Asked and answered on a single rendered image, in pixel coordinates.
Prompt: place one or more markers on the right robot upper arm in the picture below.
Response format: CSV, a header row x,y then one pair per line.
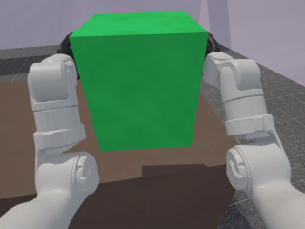
x,y
261,170

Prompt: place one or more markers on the right robot forearm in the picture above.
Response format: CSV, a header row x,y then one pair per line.
x,y
238,81

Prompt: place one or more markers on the pedestal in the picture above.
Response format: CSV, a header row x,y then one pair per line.
x,y
156,188

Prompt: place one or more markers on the left robot forearm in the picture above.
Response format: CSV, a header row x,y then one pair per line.
x,y
52,87

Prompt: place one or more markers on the right robot hand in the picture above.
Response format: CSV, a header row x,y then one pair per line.
x,y
212,47

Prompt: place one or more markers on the carton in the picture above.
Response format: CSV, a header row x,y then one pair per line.
x,y
141,75

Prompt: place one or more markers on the left robot hand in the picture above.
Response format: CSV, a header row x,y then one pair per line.
x,y
67,50

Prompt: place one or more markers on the left robot upper arm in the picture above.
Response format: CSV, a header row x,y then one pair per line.
x,y
63,181

